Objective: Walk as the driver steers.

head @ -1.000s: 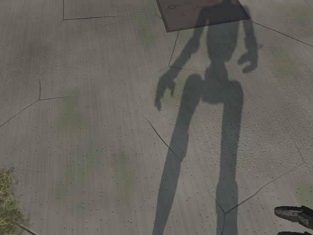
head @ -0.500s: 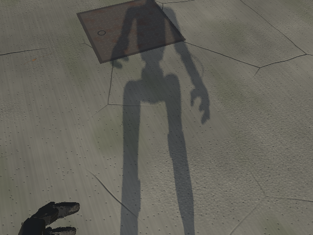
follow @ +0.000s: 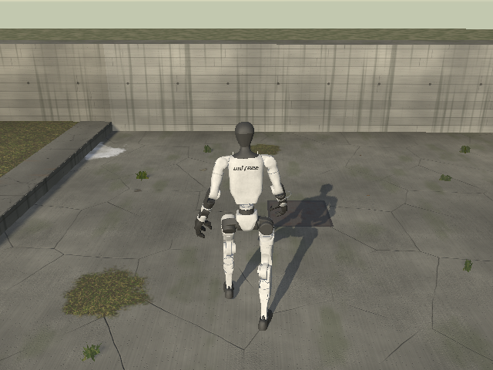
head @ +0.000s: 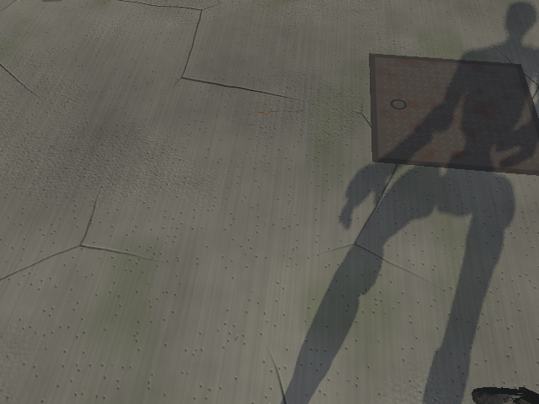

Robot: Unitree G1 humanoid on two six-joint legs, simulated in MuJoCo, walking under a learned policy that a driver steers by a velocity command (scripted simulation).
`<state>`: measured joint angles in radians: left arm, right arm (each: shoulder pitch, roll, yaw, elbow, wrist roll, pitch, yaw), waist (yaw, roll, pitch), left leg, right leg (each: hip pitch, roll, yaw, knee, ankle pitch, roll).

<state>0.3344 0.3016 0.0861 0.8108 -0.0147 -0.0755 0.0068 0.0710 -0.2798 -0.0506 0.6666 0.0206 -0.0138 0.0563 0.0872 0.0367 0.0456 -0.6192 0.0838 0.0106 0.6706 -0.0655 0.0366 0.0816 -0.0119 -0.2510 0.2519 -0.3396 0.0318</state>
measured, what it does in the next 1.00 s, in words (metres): walks ahead: left foot, then right foot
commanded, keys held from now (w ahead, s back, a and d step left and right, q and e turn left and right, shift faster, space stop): w+q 0.42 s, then w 0.26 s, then w+e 0.32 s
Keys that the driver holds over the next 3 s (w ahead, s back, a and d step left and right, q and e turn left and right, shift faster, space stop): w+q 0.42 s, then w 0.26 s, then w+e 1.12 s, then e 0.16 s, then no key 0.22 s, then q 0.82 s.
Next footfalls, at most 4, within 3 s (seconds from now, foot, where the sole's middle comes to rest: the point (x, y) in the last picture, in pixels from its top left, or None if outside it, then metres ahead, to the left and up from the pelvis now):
0.06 left None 0.20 0.11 -0.77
0.56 right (311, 377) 0.52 -0.03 -0.77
1.04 left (198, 306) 0.69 0.28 -0.77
1.54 right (299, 223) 0.98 0.02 -0.77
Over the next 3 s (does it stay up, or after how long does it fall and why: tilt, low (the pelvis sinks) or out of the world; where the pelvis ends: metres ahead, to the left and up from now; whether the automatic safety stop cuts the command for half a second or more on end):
stays up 1.18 0.05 0.00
